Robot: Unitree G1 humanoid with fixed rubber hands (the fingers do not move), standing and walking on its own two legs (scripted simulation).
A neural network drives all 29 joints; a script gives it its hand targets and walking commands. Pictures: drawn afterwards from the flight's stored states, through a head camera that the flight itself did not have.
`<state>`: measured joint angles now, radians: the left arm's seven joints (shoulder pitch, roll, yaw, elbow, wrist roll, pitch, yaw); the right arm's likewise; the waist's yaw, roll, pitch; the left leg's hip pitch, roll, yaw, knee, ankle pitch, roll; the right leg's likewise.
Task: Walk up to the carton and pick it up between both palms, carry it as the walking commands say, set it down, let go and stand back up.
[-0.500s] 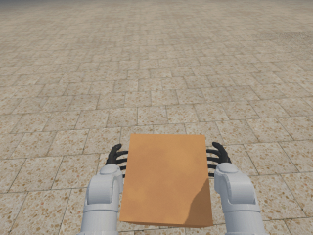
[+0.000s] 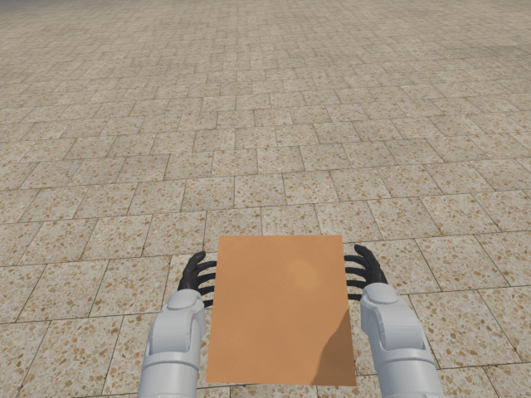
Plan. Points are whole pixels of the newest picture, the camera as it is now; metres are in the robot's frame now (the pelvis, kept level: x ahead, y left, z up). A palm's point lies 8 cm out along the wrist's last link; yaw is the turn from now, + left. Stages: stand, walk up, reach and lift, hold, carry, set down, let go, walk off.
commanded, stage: carry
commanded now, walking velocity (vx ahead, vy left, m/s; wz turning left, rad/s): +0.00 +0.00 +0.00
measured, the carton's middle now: (282, 314) +0.32 +0.00 -0.07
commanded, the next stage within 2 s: hold in 0.42 s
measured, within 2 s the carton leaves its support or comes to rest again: neither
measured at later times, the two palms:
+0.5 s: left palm (194, 304) +0.28 +0.14 +0.03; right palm (382, 302) +0.28 -0.15 +0.04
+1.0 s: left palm (202, 272) +0.31 +0.12 +0.07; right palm (395, 291) +0.27 -0.16 +0.07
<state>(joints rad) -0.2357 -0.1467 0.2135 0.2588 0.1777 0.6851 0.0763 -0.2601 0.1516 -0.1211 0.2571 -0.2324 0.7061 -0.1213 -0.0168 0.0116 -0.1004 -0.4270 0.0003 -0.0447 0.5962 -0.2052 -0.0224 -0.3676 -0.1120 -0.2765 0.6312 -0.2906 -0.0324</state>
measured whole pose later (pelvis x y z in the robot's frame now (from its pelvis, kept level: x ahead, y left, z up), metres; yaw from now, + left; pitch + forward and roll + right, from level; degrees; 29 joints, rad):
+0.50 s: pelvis -0.01 +0.01 +0.00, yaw -2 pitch -1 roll -1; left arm -0.19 -0.14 0.16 0.23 0.16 0.67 0.07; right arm -0.25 0.15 -0.12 0.29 -0.23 0.65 -0.15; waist -0.02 0.02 -0.06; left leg -0.37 0.01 -0.05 0.58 -0.19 -0.02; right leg -0.31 -0.09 -0.25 0.59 -0.26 -0.03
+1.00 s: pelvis -0.01 +0.03 +0.00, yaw -8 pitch -5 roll -1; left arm -0.37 -0.16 0.27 0.35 0.27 0.76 0.04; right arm -0.40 0.17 -0.25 0.43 -0.27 0.72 -0.14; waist -0.02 -0.02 -0.07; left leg -0.27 -0.01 -0.04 0.58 -0.23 0.00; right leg -0.25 0.01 -0.05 0.54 -0.22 -0.03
